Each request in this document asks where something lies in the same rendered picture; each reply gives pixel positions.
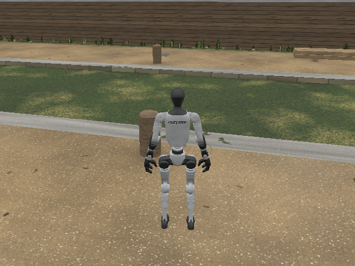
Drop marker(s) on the robot right upper arm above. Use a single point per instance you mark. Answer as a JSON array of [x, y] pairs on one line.
[[194, 117]]

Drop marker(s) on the robot left hand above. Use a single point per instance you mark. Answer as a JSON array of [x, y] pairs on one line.
[[147, 165]]

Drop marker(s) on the robot left shin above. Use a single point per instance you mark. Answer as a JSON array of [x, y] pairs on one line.
[[164, 203]]

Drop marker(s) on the robot left upper arm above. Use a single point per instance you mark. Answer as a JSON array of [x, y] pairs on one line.
[[160, 117]]

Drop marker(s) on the robot right hand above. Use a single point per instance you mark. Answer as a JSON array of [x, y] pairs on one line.
[[207, 164]]

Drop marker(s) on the robot torso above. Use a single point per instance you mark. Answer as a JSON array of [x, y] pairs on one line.
[[177, 128]]

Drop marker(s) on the right robot forearm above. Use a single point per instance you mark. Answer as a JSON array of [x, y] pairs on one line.
[[203, 149]]

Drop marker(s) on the left robot forearm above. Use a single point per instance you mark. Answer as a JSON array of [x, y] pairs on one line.
[[151, 149]]

